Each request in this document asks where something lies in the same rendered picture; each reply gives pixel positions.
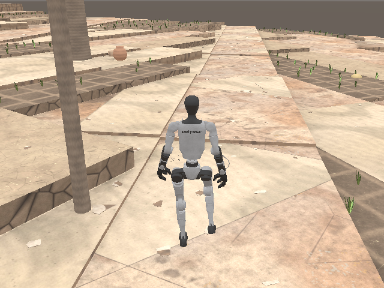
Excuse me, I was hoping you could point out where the robot right hand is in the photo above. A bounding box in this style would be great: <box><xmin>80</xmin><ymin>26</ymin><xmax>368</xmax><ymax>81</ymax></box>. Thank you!
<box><xmin>213</xmin><ymin>173</ymin><xmax>227</xmax><ymax>188</ymax></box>

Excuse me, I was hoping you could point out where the left robot upper arm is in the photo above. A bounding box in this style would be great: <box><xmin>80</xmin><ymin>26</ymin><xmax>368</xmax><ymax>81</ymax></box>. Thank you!
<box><xmin>163</xmin><ymin>121</ymin><xmax>179</xmax><ymax>154</ymax></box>

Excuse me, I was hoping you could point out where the right robot upper arm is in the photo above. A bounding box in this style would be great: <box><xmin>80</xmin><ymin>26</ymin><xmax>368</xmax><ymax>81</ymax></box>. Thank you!
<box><xmin>205</xmin><ymin>121</ymin><xmax>220</xmax><ymax>155</ymax></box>

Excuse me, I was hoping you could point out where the robot left thigh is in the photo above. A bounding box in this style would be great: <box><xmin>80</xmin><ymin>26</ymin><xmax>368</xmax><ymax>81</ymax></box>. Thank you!
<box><xmin>171</xmin><ymin>167</ymin><xmax>186</xmax><ymax>211</ymax></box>

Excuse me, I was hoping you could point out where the left robot foot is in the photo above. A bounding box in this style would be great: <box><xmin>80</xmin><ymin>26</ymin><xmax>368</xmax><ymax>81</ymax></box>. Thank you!
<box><xmin>179</xmin><ymin>232</ymin><xmax>188</xmax><ymax>247</ymax></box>

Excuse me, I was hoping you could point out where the robot left forearm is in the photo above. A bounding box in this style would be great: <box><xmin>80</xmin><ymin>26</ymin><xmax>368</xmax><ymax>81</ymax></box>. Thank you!
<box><xmin>158</xmin><ymin>145</ymin><xmax>170</xmax><ymax>170</ymax></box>

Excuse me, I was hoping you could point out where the robot left hand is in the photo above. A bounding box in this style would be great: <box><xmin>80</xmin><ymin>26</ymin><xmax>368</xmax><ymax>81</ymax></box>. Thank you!
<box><xmin>157</xmin><ymin>167</ymin><xmax>171</xmax><ymax>181</ymax></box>

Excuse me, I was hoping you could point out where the robot right forearm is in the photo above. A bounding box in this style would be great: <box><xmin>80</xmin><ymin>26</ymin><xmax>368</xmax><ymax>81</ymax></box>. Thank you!
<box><xmin>214</xmin><ymin>146</ymin><xmax>226</xmax><ymax>175</ymax></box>

